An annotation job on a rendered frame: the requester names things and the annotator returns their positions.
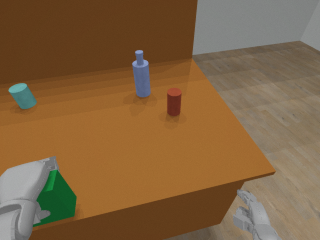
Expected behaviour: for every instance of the right robot forearm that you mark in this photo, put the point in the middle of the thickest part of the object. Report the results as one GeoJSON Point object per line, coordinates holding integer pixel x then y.
{"type": "Point", "coordinates": [264, 232]}

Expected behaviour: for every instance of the robot right hand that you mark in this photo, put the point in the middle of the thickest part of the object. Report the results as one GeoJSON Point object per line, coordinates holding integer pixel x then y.
{"type": "Point", "coordinates": [246, 219]}

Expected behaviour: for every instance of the left robot forearm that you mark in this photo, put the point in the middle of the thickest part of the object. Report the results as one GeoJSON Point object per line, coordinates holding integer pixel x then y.
{"type": "Point", "coordinates": [17, 219]}

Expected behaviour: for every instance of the table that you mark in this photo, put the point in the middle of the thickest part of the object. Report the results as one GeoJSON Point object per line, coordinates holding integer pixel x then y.
{"type": "Point", "coordinates": [138, 173]}

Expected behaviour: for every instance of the robot left hand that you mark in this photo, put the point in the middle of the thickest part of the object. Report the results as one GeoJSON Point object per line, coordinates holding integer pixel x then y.
{"type": "Point", "coordinates": [26, 181]}

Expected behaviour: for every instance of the sponge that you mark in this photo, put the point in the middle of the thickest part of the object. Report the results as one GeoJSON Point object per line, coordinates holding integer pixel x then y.
{"type": "Point", "coordinates": [56, 197]}

